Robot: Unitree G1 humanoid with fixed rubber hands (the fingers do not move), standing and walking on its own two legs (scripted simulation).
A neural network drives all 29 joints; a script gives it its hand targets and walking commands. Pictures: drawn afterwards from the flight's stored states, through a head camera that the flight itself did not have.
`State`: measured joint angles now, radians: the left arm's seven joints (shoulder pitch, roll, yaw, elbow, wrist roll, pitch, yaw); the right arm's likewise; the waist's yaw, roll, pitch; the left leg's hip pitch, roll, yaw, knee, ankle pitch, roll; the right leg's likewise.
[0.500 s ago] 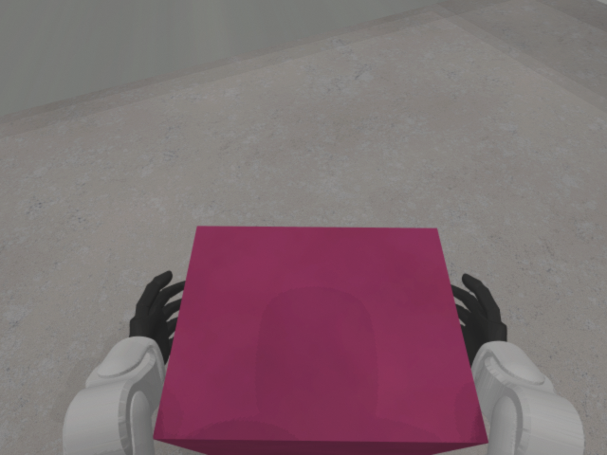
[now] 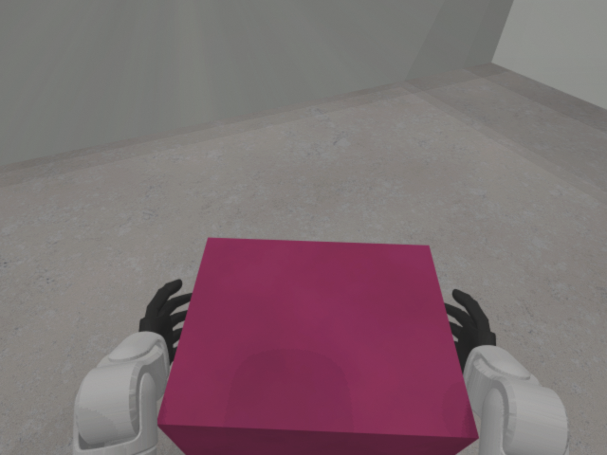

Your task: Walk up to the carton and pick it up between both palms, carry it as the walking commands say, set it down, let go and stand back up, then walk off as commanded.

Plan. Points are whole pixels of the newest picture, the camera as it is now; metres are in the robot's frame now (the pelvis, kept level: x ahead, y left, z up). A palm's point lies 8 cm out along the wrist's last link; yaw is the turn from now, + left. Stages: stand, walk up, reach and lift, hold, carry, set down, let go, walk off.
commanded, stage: carry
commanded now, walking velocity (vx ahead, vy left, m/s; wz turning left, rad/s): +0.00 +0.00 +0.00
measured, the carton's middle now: (312, 369) +0.26 +0.00 +0.01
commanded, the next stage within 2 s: none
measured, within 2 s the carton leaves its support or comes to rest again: neither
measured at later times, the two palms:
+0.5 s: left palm (105, 369) +0.22 +0.23 +0.08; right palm (435, 373) +0.22 -0.13 +0.08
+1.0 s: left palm (43, 421) +0.17 +0.27 +0.09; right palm (416, 448) +0.15 -0.10 +0.08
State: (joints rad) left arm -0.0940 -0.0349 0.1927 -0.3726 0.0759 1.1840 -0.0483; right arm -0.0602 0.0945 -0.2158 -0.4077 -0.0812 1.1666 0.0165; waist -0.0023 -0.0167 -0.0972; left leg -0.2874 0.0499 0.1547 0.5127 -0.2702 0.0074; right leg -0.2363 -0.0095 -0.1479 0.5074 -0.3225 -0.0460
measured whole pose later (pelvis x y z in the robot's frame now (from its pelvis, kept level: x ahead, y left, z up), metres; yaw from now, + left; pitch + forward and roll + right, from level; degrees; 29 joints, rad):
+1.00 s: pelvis -0.08 +0.10 +0.00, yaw -1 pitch +4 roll +0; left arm -0.03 -0.07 0.19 -0.44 0.07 1.17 -0.05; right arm 0.00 0.10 -0.22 -0.49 -0.05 1.17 0.01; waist 0.00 0.01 -0.10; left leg -0.50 -0.03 0.13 0.75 -0.30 -0.03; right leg -0.29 -0.07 -0.10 0.49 -0.27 0.01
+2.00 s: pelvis -0.20 +0.35 +0.00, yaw +1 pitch +4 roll -1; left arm -0.03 -0.01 0.20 -0.44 0.06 1.19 -0.04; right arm -0.04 0.13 -0.19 -0.43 -0.09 1.16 0.02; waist 0.01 -0.04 -0.06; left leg -0.39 0.03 0.08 0.54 -0.22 0.03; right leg -0.53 -0.13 -0.05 0.97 -0.52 0.05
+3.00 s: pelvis -0.29 +0.36 +0.00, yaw -1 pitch +3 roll -1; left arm -0.11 -0.04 0.19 -0.35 0.07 1.20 -0.04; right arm -0.05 0.09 -0.21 -0.41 -0.08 1.18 0.01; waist -0.01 0.00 -0.13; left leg -0.44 0.04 0.13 0.41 -0.05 0.03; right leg -0.34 0.02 -0.10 0.50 -0.23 -0.05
